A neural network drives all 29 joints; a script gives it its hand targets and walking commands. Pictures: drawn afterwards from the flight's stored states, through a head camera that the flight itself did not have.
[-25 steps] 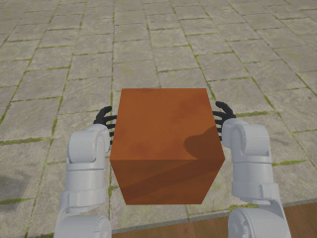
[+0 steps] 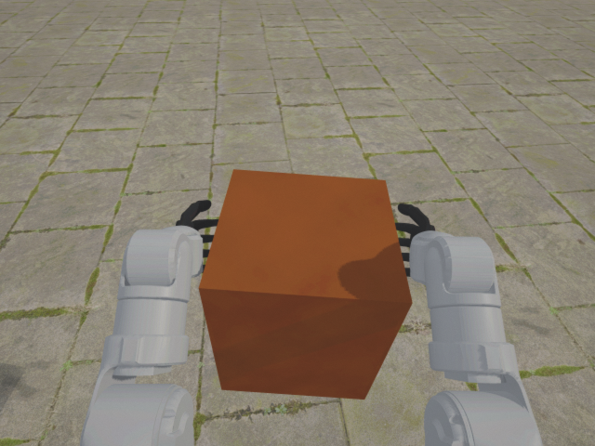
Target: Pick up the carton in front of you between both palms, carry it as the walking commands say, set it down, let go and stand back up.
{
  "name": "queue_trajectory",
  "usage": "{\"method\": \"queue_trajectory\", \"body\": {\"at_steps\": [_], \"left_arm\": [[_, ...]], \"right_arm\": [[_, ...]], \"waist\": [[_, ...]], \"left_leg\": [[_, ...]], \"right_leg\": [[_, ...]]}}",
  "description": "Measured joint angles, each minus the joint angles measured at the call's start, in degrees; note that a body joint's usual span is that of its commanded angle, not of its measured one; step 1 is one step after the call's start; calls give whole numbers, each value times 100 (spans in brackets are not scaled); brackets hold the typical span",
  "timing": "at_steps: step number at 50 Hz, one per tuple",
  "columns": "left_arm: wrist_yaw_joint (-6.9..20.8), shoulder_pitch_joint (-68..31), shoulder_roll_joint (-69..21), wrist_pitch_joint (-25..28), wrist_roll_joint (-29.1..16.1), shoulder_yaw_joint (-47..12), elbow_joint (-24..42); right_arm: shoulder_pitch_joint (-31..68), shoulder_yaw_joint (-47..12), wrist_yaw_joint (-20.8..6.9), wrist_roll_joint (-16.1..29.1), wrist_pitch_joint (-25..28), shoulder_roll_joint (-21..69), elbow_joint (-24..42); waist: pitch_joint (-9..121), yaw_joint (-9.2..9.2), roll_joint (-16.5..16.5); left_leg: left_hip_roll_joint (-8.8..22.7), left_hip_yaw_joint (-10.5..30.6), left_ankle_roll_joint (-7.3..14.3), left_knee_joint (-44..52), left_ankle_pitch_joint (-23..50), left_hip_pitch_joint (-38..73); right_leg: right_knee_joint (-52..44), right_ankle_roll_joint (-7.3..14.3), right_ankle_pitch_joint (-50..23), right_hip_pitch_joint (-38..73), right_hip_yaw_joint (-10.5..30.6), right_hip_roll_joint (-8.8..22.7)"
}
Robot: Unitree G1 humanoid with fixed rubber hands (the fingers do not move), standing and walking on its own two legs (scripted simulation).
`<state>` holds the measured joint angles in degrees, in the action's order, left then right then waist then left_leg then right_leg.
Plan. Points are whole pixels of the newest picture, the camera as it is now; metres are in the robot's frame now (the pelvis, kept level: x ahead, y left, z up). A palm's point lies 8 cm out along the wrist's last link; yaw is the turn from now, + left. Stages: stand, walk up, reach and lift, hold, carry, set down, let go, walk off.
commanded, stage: carry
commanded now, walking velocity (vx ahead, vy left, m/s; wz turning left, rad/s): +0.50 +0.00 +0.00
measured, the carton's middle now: (301, 288) +0.35 +0.00 +0.05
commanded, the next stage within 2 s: none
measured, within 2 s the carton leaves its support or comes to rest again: neither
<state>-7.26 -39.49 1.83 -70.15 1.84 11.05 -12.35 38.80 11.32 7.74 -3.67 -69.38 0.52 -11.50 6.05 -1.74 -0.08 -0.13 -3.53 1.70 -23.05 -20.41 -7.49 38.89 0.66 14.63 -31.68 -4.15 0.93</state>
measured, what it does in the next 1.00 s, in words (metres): goes down: right foot, then left foot 0.10 m lower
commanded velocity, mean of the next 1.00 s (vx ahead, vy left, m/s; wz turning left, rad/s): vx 0.50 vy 0.00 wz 0.00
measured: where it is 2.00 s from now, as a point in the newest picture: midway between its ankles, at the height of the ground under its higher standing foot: (288, 261)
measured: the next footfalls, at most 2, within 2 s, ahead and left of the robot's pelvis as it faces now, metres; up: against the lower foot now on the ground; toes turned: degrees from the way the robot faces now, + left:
right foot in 0.08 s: +0.14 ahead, -0.09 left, +0.00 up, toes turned -5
left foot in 0.56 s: +0.49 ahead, +0.06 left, -0.10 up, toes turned +2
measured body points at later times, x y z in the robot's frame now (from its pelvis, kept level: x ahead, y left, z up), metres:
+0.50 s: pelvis +0.26 -0.01 -0.05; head +0.29 -0.02 +0.40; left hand +0.62 +0.16 +0.07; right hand +0.64 -0.15 +0.07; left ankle +0.43 +0.08 -0.76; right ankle +0.10 -0.09 -0.74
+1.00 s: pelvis +0.56 +0.01 -0.11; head +0.63 +0.01 +0.33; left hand +0.94 +0.12 -0.05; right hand +0.91 -0.18 -0.05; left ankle +0.45 +0.06 -0.83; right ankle +0.71 -0.10 -0.80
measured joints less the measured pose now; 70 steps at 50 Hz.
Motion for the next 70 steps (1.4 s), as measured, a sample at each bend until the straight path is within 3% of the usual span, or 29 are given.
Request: {"method": "queue_trajectory", "body": {"at_steps": [3,5,7,10,14,18,23,26,27,28,30,32,34,42,49,51,53,55,58,60,64,70], "left_arm": [[0,-58,-91,10,77,79,-25],[0,-113,-206,107,184,87,-113],[1,-31,-300,187,271,60,-137],[-11,240,-279,152,186,-25,128],[-103,328,-259,129,41,-19,657],[-138,181,-331,193,36,49,977],[-138,112,-367,286,26,33,814],[-129,67,-297,296,0,-36,486],[-124,45,-247,294,-25,-59,366],[-111,13,-176,289,-54,-81,242],[-78,-142,-15,334,-125,-126,-53],[-68,-180,62,353,-164,-138,-244],[-65,-54,34,279,-151,-137,-214],[-73,388,-329,348,129,59,623],[-60,930,-541,691,236,112,1265],[-57,969,-532,724,231,79,1362],[-57,905,-540,738,249,26,1340],[-57,740,-520,772,284,-13,1211],[-61,661,-412,615,216,-46,1073],[-64,691,-356,480,129,-19,1099],[-61,824,-384,320,38,113,1266],[183,1413,-676,243,152,199,1592]], "right_arm": [[72,24,-1,38,-25,-67,-34],[103,65,-13,113,17,-179,-86],[52,100,-27,159,76,-223,-143],[-20,71,-20,117,28,-155,-30],[8,78,21,92,-28,-74,446],[49,213,29,99,-14,-41,920],[24,362,-21,-66,-23,41,981],[10,404,-84,-209,-17,71,747],[39,398,-103,-252,-4,76,619],[87,390,-119,-298,15,89,467],[206,372,-137,-373,107,100,190],[241,322,-181,-333,177,86,-47],[74,238,-172,-218,137,76,-29],[-483,188,-34,141,418,156,641],[-730,81,-38,251,832,226,876],[-710,16,-38,274,844,179,929],[-666,-23,-40,316,796,67,978],[-487,-39,-46,372,763,-80,878],[-383,-47,-45,313,592,-79,756],[-364,-33,-44,204,437,13,785],[-500,31,-55,-22,245,254,1025],[-1303,20,-137,-309,174,613,1578]], "waist": [[-1,8,-84],[-38,115,-177],[-140,246,-156],[-349,347,-63],[-627,379,-47],[-728,515,-101],[-534,794,-251],[-307,886,-306],[-250,865,-326],[-191,815,-320],[-127,628,-75],[-220,419,57],[-358,259,65],[-962,-166,22],[-873,-280,-22],[-790,-258,-34],[-690,-165,-47],[-692,-4,-188],[-664,228,-56],[-631,326,45],[-481,442,151],[-55,380,92]], "left_leg": [[66,-34,-79,-567,-513,6],[169,-21,-34,-1958,-705,-488],[63,195,83,-3608,-804,-1228],[34,265,176,-4505,-658,-2148],[183,292,85,-3873,-138,-2930],[318,392,34,-3130,1133,-3398],[280,257,48,-999,3255,-3057],[212,0,201,-204,3898,-2536],[201,-106,238,-7,3907,-2282],[175,-178,268,61,3470,-1994],[-39,-231,395,-504,1405,-1901],[-172,-296,544,-1215,1041,-2145],[-236,-316,572,-1491,700,-2144],[-321,-302,596,-1207,126,-1486],[-356,-167,456,-797,-484,-472],[-351,-168,393,-903,-726,-190],[-303,-268,287,-1603,-914,-144],[-240,-32,40,-3163,-873,-675],[-220,162,-49,-4578,-570,-1538],[-88,174,-98,-4457,-301,-1962],[152,133,-231,-3349,-44,-2482],[330,-113,-390,-1824,859,-2669]], "right_leg": [[-414,196,-433,289,-234,-106],[-307,393,-242,404,-313,-195],[-6,471,147,408,-280,-238],[-94,471,338,651,-198,-264],[-330,493,500,1005,-175,-289],[-313,446,863,1332,-148,-369],[126,334,1736,1838,-52,-465],[656,249,2523,2208,-26,-523],[997,237,2757,2299,-46,-536],[1535,246,2516,2297,-73,-508],[3012,290,2454,1905,32,-319],[4099,228,2129,1311,316,-286],[4408,188,1656,683,446,-222],[2957,69,649,-1258,377,190],[558,215,-700,-1118,42,-12],[-345,304,-1088,-650,-174,-159],[-977,467,-1328,-43,-369,-246],[-610,605,-878,6,-455,-321],[-787,565,-615,390,-401,-308],[-1146,554,-612,736,-360,-269],[-1794,535,-569,1391,-274,-159],[-2391,348,-258,2325,-167,-46]]}}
